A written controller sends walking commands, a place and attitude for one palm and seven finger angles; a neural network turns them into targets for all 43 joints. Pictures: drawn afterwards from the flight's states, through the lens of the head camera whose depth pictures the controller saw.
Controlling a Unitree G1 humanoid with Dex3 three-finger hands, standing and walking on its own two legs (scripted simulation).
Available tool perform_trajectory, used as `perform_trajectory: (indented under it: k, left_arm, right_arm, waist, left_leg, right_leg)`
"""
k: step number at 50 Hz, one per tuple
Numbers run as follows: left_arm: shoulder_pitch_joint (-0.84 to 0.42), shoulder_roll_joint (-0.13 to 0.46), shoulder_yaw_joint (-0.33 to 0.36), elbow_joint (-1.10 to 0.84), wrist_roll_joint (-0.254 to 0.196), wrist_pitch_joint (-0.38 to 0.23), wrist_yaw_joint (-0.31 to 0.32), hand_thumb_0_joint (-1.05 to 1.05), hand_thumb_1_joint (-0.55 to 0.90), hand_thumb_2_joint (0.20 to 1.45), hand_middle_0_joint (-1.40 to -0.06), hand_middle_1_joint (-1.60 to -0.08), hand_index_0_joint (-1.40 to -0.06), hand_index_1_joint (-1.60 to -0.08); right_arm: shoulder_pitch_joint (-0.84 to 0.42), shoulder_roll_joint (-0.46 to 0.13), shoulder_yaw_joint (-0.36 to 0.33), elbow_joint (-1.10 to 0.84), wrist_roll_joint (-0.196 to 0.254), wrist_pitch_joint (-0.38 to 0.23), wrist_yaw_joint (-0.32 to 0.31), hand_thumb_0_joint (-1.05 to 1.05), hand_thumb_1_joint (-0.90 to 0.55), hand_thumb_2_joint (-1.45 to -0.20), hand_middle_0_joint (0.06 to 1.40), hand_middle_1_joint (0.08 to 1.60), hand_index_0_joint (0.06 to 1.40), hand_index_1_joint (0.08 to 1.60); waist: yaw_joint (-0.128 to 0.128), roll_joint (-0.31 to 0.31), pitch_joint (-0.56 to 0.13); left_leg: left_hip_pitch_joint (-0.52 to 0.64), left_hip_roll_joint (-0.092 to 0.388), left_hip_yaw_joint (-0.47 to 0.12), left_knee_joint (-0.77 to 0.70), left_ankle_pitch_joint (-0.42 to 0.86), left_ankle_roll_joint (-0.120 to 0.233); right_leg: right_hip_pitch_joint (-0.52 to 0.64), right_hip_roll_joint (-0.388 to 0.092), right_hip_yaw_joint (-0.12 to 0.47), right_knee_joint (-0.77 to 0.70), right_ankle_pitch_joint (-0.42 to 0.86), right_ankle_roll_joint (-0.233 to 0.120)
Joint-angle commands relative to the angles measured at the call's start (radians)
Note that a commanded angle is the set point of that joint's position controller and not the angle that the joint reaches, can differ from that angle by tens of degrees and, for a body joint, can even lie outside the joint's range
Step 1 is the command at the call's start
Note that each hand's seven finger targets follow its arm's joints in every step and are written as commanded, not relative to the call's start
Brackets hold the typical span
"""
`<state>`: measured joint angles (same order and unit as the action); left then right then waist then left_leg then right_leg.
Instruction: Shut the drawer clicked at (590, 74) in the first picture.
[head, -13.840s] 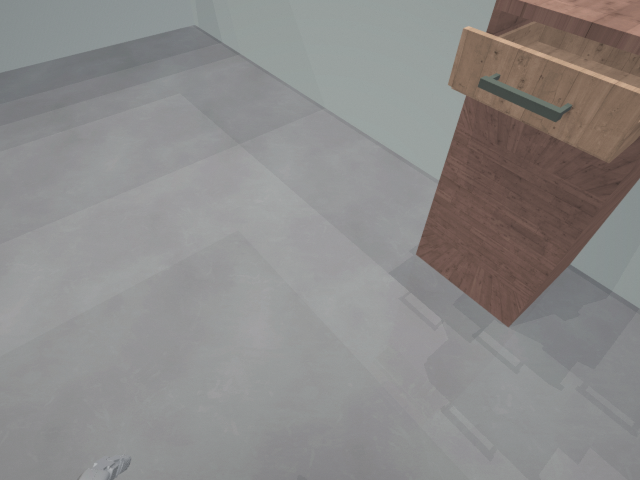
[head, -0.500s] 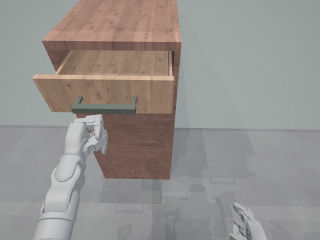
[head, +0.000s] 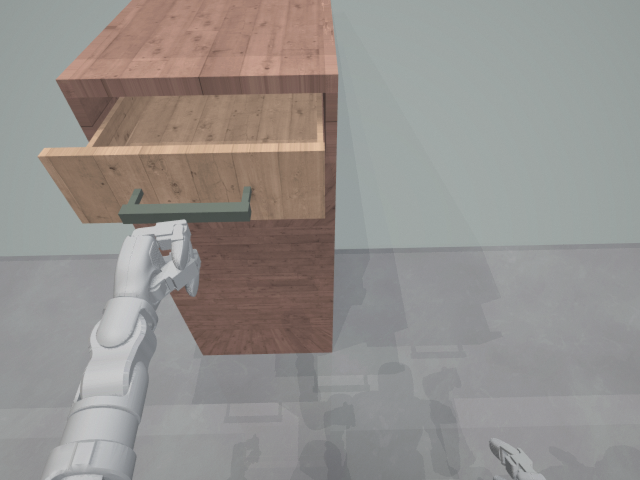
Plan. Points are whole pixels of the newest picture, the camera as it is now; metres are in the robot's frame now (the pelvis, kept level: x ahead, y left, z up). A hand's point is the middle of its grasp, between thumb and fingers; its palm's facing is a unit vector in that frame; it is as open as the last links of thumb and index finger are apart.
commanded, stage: push the drawer shut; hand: left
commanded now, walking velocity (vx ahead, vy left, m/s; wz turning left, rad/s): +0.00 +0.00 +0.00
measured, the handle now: (189, 203) +0.46 +0.21 +0.10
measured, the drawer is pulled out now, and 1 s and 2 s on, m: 0.15 0.10 0.00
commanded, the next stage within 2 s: none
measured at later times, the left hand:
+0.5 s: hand (199, 241) +0.39 +0.18 +0.10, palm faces +0.05 -1.00 -0.02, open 3.3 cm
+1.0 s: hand (206, 213) +0.44 +0.18 +0.10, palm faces +0.05 -1.00 -0.01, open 3.4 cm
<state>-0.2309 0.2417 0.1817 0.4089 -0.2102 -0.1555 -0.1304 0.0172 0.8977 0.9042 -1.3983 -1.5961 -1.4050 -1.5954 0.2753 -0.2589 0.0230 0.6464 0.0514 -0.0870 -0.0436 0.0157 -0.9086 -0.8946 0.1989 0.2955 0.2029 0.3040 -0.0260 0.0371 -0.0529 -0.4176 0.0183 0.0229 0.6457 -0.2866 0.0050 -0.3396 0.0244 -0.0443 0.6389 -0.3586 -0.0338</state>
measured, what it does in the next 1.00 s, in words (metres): stands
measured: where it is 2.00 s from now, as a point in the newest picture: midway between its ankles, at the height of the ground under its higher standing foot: outside the picture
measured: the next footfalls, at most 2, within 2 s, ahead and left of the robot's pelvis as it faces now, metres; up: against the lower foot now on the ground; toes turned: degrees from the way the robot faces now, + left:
none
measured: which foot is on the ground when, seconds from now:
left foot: down 0.00-1.00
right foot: down 0.00-1.00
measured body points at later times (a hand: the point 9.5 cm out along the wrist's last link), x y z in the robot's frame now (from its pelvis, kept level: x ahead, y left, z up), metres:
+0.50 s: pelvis +0.01 +0.00 +0.00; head +0.04 -0.01 +0.45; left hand +0.38 +0.23 +0.10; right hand +0.13 -0.25 -0.11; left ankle +0.03 +0.12 -0.72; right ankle -0.02 -0.10 -0.72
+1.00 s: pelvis -0.01 +0.01 -0.01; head +0.04 +0.01 +0.44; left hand +0.43 +0.23 +0.10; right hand +0.06 -0.25 -0.13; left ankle +0.03 +0.12 -0.72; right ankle -0.02 -0.10 -0.72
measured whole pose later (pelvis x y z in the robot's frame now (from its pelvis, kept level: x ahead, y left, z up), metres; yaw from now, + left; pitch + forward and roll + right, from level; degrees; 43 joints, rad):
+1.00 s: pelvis -0.01 +0.01 -0.01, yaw +1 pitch +8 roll -1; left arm -0.75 0.33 0.24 1.00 -0.15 -0.29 -0.12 0.05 0.87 0.97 -1.40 -1.60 -1.40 -1.60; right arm 0.32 -0.25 0.03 0.70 0.04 -0.05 -0.04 0.01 -0.91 -0.89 0.20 0.30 0.20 0.30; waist -0.08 0.03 -0.05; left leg -0.59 0.01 0.00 0.74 -0.30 0.02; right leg -0.49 0.02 -0.06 0.72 -0.37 -0.03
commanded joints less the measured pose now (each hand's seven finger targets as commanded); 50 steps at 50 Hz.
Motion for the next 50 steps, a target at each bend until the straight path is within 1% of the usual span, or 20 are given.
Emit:
perform_trajectory:
  k: [1, 3, 4, 7, 10, 13, 14, 18, 19, 23, 25, 30, 32, 33, 34, 36, 38, 41, 45, 50]
  left_arm:
    - [-0.378, 0.172, 0.057, -0.261, -0.016, -0.076, -0.002, 0.0, 0.9, 0.9, -1.4, -1.6, -1.4, -1.6]
    - [-0.372, 0.209, 0.089, -0.279, -0.015, -0.101, 0.008, 0.0, 0.9, 0.9, -1.4, -1.6, -1.4, -1.6]
    - [-0.355, 0.207, 0.097, -0.271, -0.014, -0.112, 0.01, 0.0, 0.9, 0.9, -1.4, -1.6, -1.4, -1.6]
    - [-0.4, 0.16, 0.052, -0.246, -0.009, -0.124, 0.01, 0.0, 0.9, 0.9, -1.4, -1.6, -1.4, -1.6]
    - [-0.406, 0.189, 0.065, -0.133, -0.007, -0.094, -0.004, 0.0, 0.9, 0.9, -1.4, -1.6, -1.4, -1.6]
    - [-0.463, 0.223, 0.077, -0.07, -0.002, -0.063, -0.017, 0.0, 0.9, 0.9, -1.4, -1.6, -1.4, -1.6]
    - [-0.494, 0.202, 0.061, -0.064, -0.005, -0.058, -0.021, 0.0, 0.9, 0.9, -1.4, -1.6, -1.4, -1.6]
    - [-0.601, 0.2, 0.054, -0.092, -0.005, -0.093, -0.017, 0.0, 0.9, 0.9, -1.4, -1.6, -1.4, -1.6]
    - [-0.592, 0.199, 0.062, -0.103, -0.001, -0.106, -0.014, 0.0, 0.9, 0.9, -1.4, -1.6, -1.4, -1.6]
    - [-0.604, 0.211, 0.073, -0.057, 0.0, -0.128, -0.005, 0.0, 0.9, 0.9, -1.4, -1.6, -1.4, -1.6]
    - [-0.637, 0.208, 0.068, -0.052, 0.008, -0.133, -0.004, 0.0, 0.9, 0.9, -1.4, -1.6, -1.4, -1.6]
    - [-0.781, 0.199, 0.037, 0.006, 0.017, -0.133, -0.001, 0.0, 0.9, 0.9, -1.4, -1.6, -1.4, -1.6]
    - [-0.792, 0.208, 0.046, 0.042, 0.019, -0.135, -0.001, 0.0, 0.9, 0.9, -1.4, -1.6, -1.4, -1.6]
    - [-0.811, 0.225, 0.057, 0.053, 0.021, -0.139, 0.002, 0.0, 0.9, 0.9, -1.4, -1.6, -1.4, -1.6]
    - [-0.821, 0.221, 0.056, 0.081, 0.021, -0.14, 0.0, 0.0, 0.9, 0.9, -1.4, -1.6, -1.4, -1.6]
    - [-0.895, 0.205, 0.036, 0.109, 0.021, -0.149, 0.0, 0.0, 0.9, 0.9, -1.4, -1.6, -1.4, -1.6]
    - [-0.91, 0.249, 0.072, 0.165, 0.026, -0.161, 0.002, 0.0, 0.9, 0.9, -1.4, -1.6, -1.4, -1.6]
    - [-0.977, 0.23, 0.057, 0.217, 0.028, -0.182, 0.002, 0.0, 0.9, 0.9, -1.4, -1.6, -1.4, -1.6]
    - [-1.044, 0.259, 0.074, 0.314, 0.039, -0.207, 0.004, 0.0, 0.9, 0.9, -1.4, -1.6, -1.4, -1.6]
    - [-1.155, 0.272, 0.073, 0.37, 0.055, -0.239, 0.007, 0.0, 0.9, 0.9, -1.4, -1.6, -1.4, -1.6]
  right_arm:
    - [-0.093, -0.111, -0.04, -0.155, -0.003, -0.058, -0.017, 0.0, -0.9, -0.9, 0.2, 0.3, 0.2, 0.3]
    - [-0.086, -0.113, -0.04, -0.153, -0.01, -0.061, -0.017, 0.0, -0.9, -0.9, 0.2, 0.3, 0.2, 0.3]
    - [-0.089, -0.107, -0.04, -0.152, -0.009, -0.061, -0.017, 0.0, -0.9, -0.9, 0.2, 0.3, 0.2, 0.3]
    - [-0.082, -0.105, -0.04, -0.137, -0.008, -0.064, -0.014, 0.0, -0.9, -0.9, 0.2, 0.3, 0.2, 0.3]
    - [-0.073, -0.118, -0.038, -0.126, -0.004, -0.05, -0.017, 0.0, -0.9, -0.9, 0.2, 0.3, 0.2, 0.3]
    - [-0.068, -0.124, -0.035, -0.123, -0.001, -0.032, -0.023, 0.0, -0.9, -0.9, 0.2, 0.3, 0.2, 0.3]
    - [-0.075, -0.118, -0.033, -0.129, 0.001, -0.028, -0.024, 0.0, -0.9, -0.9, 0.2, 0.3, 0.2, 0.3]
    - [-0.051, -0.118, -0.036, -0.127, -0.006, -0.029, -0.022, 0.0, -0.9, -0.9, 0.2, 0.3, 0.2, 0.3]
    - [-0.043, -0.116, -0.041, -0.127, -0.009, -0.031, -0.019, 0.0, -0.9, -0.9, 0.2, 0.3, 0.2, 0.3]
    - [-0.014, -0.125, -0.045, -0.109, -0.013, -0.025, -0.012, 0.0, -0.9, -0.9, 0.2, 0.3, 0.2, 0.3]
    - [-0.012, -0.123, -0.048, -0.106, -0.012, -0.019, -0.011, 0.0, -0.9, -0.9, 0.2, 0.3, 0.2, 0.3]
    - [-0.004, -0.124, -0.046, -0.083, -0.009, -0.007, -0.015, 0.0, -0.9, -0.9, 0.2, 0.3, 0.2, 0.3]
    - [0.004, -0.128, -0.047, -0.077, -0.009, -0.004, -0.016, 0.0, -0.9, -0.9, 0.2, 0.3, 0.2, 0.3]
    - [0.014, -0.133, -0.048, -0.071, -0.011, -0.002, -0.017, 0.0, -0.9, -0.9, 0.2, 0.3, 0.2, 0.3]
    - [0.015, -0.131, -0.046, -0.071, -0.011, 0.0, -0.017, 0.0, -0.9, -0.9, 0.2, 0.3, 0.2, 0.3]
    - [0.021, -0.129, -0.045, -0.063, -0.01, 0.001, -0.018, 0.0, -0.9, -0.9, 0.2, 0.3, 0.2, 0.3]
    - [0.036, -0.137, -0.044, -0.056, -0.013, 0.003, -0.018, 0.0, -0.9, -0.9, 0.2, 0.3, 0.2, 0.3]
    - [0.043, -0.134, -0.044, -0.051, -0.014, 0.001, -0.015, 0.0, -0.9, -0.9, 0.2, 0.3, 0.2, 0.3]
    - [0.071, -0.141, -0.046, -0.038, -0.015, 0.004, -0.012, 0.0, -0.9, -0.9, 0.2, 0.3, 0.2, 0.3]
    - [0.105, -0.145, -0.048, -0.023, -0.021, 0.001, -0.007, 0.0, -0.9, -0.9, 0.2, 0.3, 0.2, 0.3]
  waist:
    - [0.003, -0.03, -0.223]
    - [0.008, -0.052, -0.252]
    - [0.016, -0.027, -0.256]
    - [-0.006, -0.015, -0.24]
    - [-0.015, -0.072, -0.189]
    - [-0.021, -0.072, -0.189]
    - [-0.019, -0.031, -0.187]
    - [-0.026, -0.019, -0.28]
    - [-0.013, 0.004, -0.326]
    - [-0.029, -0.069, -0.314]
    - [-0.031, -0.03, -0.317]
    - [-0.064, -0.002, -0.268]
    - [-0.059, 0.016, -0.287]
    - [-0.065, -0.026, -0.302]
    - [-0.061, -0.015, -0.305]
    - [-0.077, 0.001, -0.31]
    - [-0.071, -0.023, -0.307]
    - [-0.081, 0.011, -0.313]
    - [-0.094, -0.016, -0.317]
    - [-0.113, 0.027, -0.333]
  left_leg:
    - [0.163, -0.027, -0.017, -0.065, 0.119, 0.033]
    - [0.158, -0.024, -0.019, -0.057, 0.139, 0.035]
    - [0.157, -0.027, -0.016, -0.057, 0.146, 0.033]
    - [0.177, -0.026, -0.016, -0.048, 0.153, 0.031]
    - [0.124, -0.029, -0.015, -0.046, 0.116, 0.034]
    - [0.111, -0.028, -0.015, -0.039, 0.106, 0.036]
    - [0.114, -0.032, -0.014, -0.039, 0.103, 0.035]
    - [0.168, -0.027, -0.028, -0.023, 0.176, 0.036]
    - [0.192, -0.027, -0.031, -0.018, 0.217, 0.033]
    - [0.168, -0.025, -0.029, -0.005, 0.244, 0.036]
    - [0.176, -0.026, -0.028, -0.007, 0.245, 0.035]
    - [0.177, -0.024, -0.039, -0.006, 0.191, 0.035]
    - [0.188, -0.022, -0.046, -0.005, 0.189, 0.031]
    - [0.187, -0.02, -0.048, 0.0, 0.194, 0.035]
    - [0.182, -0.021, -0.051, -0.004, 0.189, 0.033]
    - [0.188, -0.02, -0.055, -0.003, 0.168, 0.03]
    - [0.171, -0.017, -0.063, -0.004, 0.149, 0.031]
    - [0.171, -0.017, -0.063, 0.0, 0.131, 0.028]
    - [0.145, -0.015, -0.069, 0.008, 0.1, 0.03]
    - [0.143, -0.012, -0.078, 0.018, 0.069, 0.027]
  right_leg:
    - [0.008, -0.008, 0.044, -0.124, 0.236, 0.025]
    - [0.03, -0.005, 0.047, -0.112, 0.256, 0.028]
    - [0.039, -0.007, 0.049, -0.107, 0.271, 0.025]
    - [0.002, -0.004, 0.038, -0.1, 0.286, 0.026]
    - [-0.008, -0.01, 0.051, -0.114, 0.266, 0.033]
    - [-0.017, -0.013, 0.056, -0.118, 0.248, 0.035]
    - [-0.023, -0.017, 0.06, -0.119, 0.247, 0.033]
    - [-0.013, -0.006, 0.042, -0.087, 0.31, 0.023]
    - [0.002, -0.006, 0.039, -0.072, 0.351, 0.019]
    - [0.001, -0.001, 0.034, -0.062, 0.401, 0.028]
    - [-0.009, -0.002, 0.035, -0.058, 0.398, 0.026]
    - [-0.079, 0.0, 0.032, -0.072, 0.317, 0.024]
    - [-0.091, 0.001, 0.028, -0.069, 0.294, 0.018]
    - [-0.087, 0.004, 0.027, -0.068, 0.297, 0.021]
    - [-0.087, 0.003, 0.026, -0.065, 0.29, 0.019]
    - [-0.113, 0.004, 0.024, -0.064, 0.261, 0.02]
    - [-0.121, 0.01, 0.019, -0.062, 0.225, 0.017]
    - [-0.148, 0.009, 0.021, -0.057, 0.207, 0.016]
    - [-0.174, 0.013, 0.022, -0.049, 0.172, 0.017]
    - [-0.226, 0.016, 0.024, -0.038, 0.128, 0.017]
